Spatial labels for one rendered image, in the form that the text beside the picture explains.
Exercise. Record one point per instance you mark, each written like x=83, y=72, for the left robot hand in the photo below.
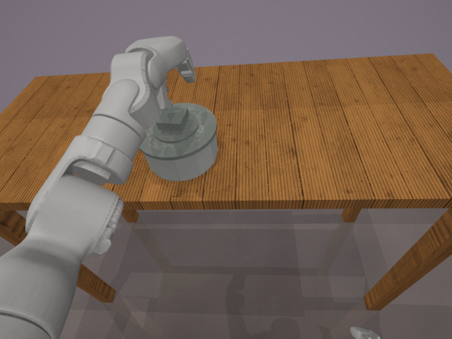
x=175, y=54

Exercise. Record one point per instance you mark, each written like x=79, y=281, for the left robot upper arm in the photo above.
x=38, y=277

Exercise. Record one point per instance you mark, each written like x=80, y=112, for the knob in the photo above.
x=173, y=119

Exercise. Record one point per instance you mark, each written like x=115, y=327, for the robot left forearm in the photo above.
x=107, y=146

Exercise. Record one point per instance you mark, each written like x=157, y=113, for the lid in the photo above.
x=200, y=129

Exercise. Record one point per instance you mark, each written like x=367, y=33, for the pot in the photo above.
x=187, y=168

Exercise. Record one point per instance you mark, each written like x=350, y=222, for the table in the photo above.
x=369, y=132

